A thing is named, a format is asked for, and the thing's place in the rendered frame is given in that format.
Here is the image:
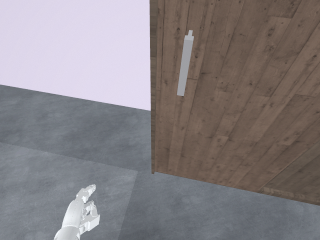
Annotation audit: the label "wardrobe door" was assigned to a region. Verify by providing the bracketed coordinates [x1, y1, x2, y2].
[155, 0, 320, 192]
[263, 139, 320, 199]

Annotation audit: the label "handle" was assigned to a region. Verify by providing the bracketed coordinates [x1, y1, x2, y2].
[177, 30, 194, 96]

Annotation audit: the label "left robot forearm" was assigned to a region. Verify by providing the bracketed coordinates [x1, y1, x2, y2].
[54, 226, 81, 240]

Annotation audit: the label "robot left hand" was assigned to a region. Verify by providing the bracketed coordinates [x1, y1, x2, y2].
[61, 184, 100, 235]

